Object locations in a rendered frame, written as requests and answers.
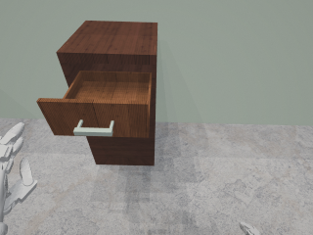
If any robot right hand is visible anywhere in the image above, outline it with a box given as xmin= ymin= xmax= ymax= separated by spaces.
xmin=239 ymin=221 xmax=260 ymax=235

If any cabinet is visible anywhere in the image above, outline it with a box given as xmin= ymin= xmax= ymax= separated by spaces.
xmin=56 ymin=21 xmax=157 ymax=166

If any drawer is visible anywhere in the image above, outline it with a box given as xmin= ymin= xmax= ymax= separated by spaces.
xmin=36 ymin=70 xmax=152 ymax=138

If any robot left hand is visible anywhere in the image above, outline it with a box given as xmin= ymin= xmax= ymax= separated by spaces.
xmin=0 ymin=122 xmax=37 ymax=222

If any handle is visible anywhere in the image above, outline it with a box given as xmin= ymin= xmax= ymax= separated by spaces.
xmin=73 ymin=119 xmax=114 ymax=137

